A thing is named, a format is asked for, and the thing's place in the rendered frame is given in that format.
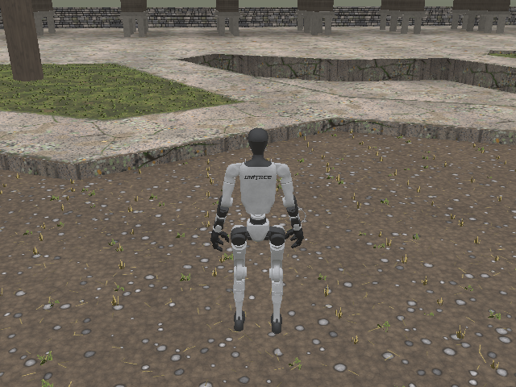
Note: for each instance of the robot left hand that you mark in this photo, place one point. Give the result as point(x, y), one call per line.
point(215, 239)

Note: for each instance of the left robot forearm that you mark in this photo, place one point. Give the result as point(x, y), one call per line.
point(220, 217)

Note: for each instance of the right robot forearm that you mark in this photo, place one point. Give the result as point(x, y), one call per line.
point(294, 216)

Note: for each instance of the left robot thigh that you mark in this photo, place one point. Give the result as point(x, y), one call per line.
point(239, 244)

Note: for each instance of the robot right hand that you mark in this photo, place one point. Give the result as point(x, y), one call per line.
point(297, 235)

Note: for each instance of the humanoid robot head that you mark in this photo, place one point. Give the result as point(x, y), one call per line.
point(258, 139)

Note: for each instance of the right robot upper arm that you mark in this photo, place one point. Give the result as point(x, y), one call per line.
point(286, 184)

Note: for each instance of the left robot upper arm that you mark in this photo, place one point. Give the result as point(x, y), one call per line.
point(229, 184)

